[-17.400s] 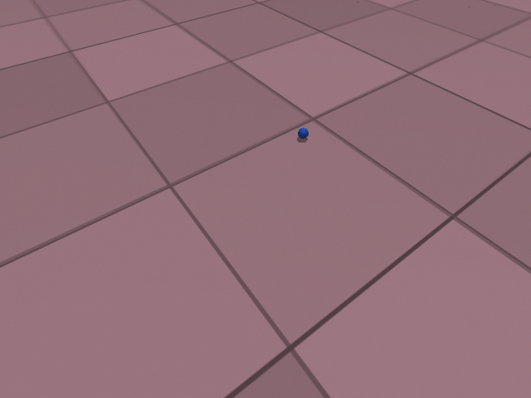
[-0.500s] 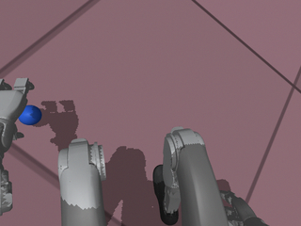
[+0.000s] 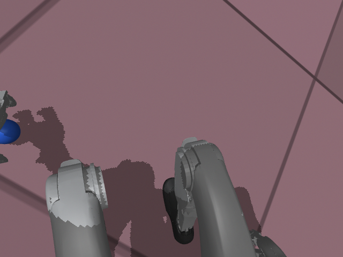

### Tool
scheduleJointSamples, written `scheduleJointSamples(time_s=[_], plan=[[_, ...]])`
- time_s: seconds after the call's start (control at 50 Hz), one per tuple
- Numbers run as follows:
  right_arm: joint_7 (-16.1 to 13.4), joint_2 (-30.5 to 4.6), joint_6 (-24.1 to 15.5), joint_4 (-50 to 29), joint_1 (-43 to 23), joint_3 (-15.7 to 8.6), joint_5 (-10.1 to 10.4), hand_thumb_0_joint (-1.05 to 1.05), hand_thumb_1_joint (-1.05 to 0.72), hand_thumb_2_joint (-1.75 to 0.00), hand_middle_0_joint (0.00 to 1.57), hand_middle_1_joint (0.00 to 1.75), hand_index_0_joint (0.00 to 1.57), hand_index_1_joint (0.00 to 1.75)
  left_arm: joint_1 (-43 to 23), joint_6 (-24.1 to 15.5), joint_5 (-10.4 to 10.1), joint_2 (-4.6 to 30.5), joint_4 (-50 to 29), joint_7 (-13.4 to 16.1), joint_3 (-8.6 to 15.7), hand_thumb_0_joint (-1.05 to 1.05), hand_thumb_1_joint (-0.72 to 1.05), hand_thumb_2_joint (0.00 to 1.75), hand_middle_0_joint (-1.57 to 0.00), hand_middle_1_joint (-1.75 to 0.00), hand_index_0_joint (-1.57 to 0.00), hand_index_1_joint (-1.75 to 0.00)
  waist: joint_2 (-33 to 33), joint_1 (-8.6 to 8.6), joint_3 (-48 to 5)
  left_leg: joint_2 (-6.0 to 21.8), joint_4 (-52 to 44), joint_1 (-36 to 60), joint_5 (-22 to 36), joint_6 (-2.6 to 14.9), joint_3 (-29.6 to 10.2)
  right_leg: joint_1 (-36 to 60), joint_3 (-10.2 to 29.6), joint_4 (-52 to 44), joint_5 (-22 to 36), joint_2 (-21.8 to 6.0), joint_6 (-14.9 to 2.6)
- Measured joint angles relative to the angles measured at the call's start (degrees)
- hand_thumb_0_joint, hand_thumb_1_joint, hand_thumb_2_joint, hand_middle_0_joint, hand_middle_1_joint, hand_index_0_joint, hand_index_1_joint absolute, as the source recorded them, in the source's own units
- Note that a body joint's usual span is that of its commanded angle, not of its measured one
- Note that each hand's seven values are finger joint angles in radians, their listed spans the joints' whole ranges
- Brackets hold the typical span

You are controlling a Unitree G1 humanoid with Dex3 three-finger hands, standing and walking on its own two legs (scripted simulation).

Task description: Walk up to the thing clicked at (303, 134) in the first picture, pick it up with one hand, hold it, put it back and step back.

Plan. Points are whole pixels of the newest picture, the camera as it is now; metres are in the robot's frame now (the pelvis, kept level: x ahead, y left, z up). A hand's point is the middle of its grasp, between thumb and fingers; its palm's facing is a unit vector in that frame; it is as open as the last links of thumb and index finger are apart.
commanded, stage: rest palm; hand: left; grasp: from above
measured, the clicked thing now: (5, 131) +0.42 +0.34 -0.28
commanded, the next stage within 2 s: close in 1.12 s
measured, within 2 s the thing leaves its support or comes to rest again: neither
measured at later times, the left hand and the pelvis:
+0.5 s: hand out of the picture +0.42 +0.33 -0.24, palm faces -0.48 -0.16 -0.86, open 14.2 cm; pelvis +0.01 +0.01 -0.02, yaw -2 degrees
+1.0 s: hand (10, 129) +0.42 +0.32 -0.26, palm faces -0.42 -0.12 -0.90, open 14.1 cm; pelvis +0.01 +0.01 -0.03, yaw -4 degrees
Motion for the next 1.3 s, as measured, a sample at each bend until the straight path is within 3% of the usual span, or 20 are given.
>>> scheduleJointSamples(time_s=[0.1, 0.2, 0.3, 0.4, 0.56, 0.74, 0.84, 0.94, 1.14, 1.3], plan=[[0.2, -0.2, -1.4, 1.4, -1.1, 0.1, -3.0, 0.0, -0.89, -0.89, 0.21, 0.3, 0.2, 0.3, -0.1, 0.4, 3.5, 1.9, 3.0, 7.5, 0.5, 0.0, -0.51, 0.97, -0.09, -1.02, -0.09, -1.01, -1.5, -1.37, 0.4, 0.0, 2.8, -1.6, -0.1, -0.02, -0.8, -1.4, -0.4, 2.1, 0.2, 0.5, 0.0], [1.2, 0.0, -3.7, 2.2, -2.4, 0.2, -4.7, 0.0, -0.89, -0.89, 0.2, 0.3, 0.2, 0.3, -1.4, 4.7, 3.7, 1.3, 5.3, 11.2, -0.3, 0.0, -0.51, 0.99, -0.09, -0.99, -0.08, -0.99, -1.6, -2.22, -0.6, 0.1, 4.4, -3.2, -0.6, 0.32, -1.0, -2.8, -0.6, 3.2, 0.0, 0.8, -0.04], [2.9, 0.2, -6.1, 0.9, -3.5, 1.1, -5.0, 0.0, -0.89, -0.89, 0.2, 0.3, 0.2, 0.3, -2.7, 7.9, 2.6, 1.7, 7.2, 10.8, 1.4, 0.0, -0.52, 1.0, -0.08, -0.98, -0.08, -0.98, -0.9, -3.32, -0.1, 0.1, 5.5, -3.5, -1.4, 0.71, -1.4, -2.7, -0.8, 3.9, -0.7, 1.0, 0.42], [4.1, 0.7, -7.3, -0.2, -3.7, 1.4, -4.7, 0.0, -0.89, -0.89, 0.2, 0.3, 0.2, 0.3, -2.6, 9.5, 0.2, 2.5, 7.6, 8.4, 3.1, 0.0, -0.52, 1.0, -0.08, -0.98, -0.07, -0.98, -0.2, -3.68, 0.8, 0.1, 6.1, -3.5, -2.0, 0.86, -1.6, -2.5, -1.0, 4.2, -1.2, 1.0, 0.67], [5.2, 0.7, -7.1, -0.5, -3.1, 2.5, -4.4, 0.0, -0.89, -0.89, 0.2, 0.3, 0.2, 0.3, -0.9, 6.5, -1.5, 3.5, 6.3, 5.0, 2.6, 0.0, -0.52, 0.99, -0.08, -0.98, -0.07, -0.98, -0.7, -2.78, 2.6, 0.0, 6.1, -2.4, -2.4, 0.59, -2.0, -1.4, -1.3, 4.0, -1.5, 1.0, 1.03], [5.5, -0.3, -6.6, 0.2, -3.2, 3.3, -5.3, 0.0, -0.89, -0.89, 0.2, 0.3, 0.2, 0.3, 0.0, 2.5, 1.6, 4.2, 7.3, 9.4, 1.5, 0.0, -0.53, 1.01, -0.09, -0.98, -0.07, -0.98, -2.2, -2.81, 2.9, 0.2, 6.8, -1.4, -2.8, 0.34, -3.0, -0.6, -2.0, 4.1, -1.2, 1.4, 0.81], [5.7, -1.1, -7.7, 0.8, -4.2, 3.5, -6.2, 0.0, -0.89, -0.89, 0.2, 0.3, 0.2, 0.3, -0.4, 4.0, 2.8, 3.7, 9.3, 12.9, 0.4, 0.0, -0.52, 1.02, -0.09, -0.98, -0.08, -0.99, -2.4, -3.42, 2.4, 0.4, 7.2, -1.6, -2.7, 0.53, -3.2, -0.7, -2.3, 4.1, -0.9, 1.7, 0.8], [6.3, -1.6, -9.2, 0.9, -4.9, 3.6, -6.4, 0.0, -0.89, -0.89, 0.2, 0.3, 0.2, 0.3, -1.4, 6.5, 2.5, 3.1, 10.5, 14.5, 0.0, 0.0, -0.51, 1.01, -0.09, -0.98, -0.08, -0.99, -2.4, -3.87, 2.3, 0.5, 7.2, -2.1, -2.5, 0.82, -3.2, -1.0, -2.3, 4.0, -0.6, 1.9, 0.76], [7.2, -1.4, -11.4, -0.5, -5.2, 4.1, -5.7, 0.0, -0.9, -0.9, 0.2, 0.3, 0.2, 0.3, -2.4, 9.2, -0.6, 4.4, 11.3, 12.0, 1.4, 0.0, -0.5, 0.98, -0.09, -1.01, -0.08, -1.0, -2.5, -4.39, 3.7, 0.3, 7.4, -2.3, -2.5, 1.07, -3.3, -0.8, -2.4, 3.9, -0.7, 1.7, 0.99], [7.6, -1.0, -11.2, -0.6, -5.0, 5.5, -5.7, 0.0, -0.9, -0.9, 0.2, 0.3, 0.2, 0.3, -1.3, 6.3, -1.3, 5.8, 10.6, 10.1, 1.0, 0.0, -0.47, 0.97, -0.1, -1.03, -0.1, -1.02, -2.8, -3.91, 5.0, 0.1, 7.6, -1.6, -2.9, 0.84, -3.7, 0.0, -2.7, 4.0, -1.1, 1.6, 1.13]])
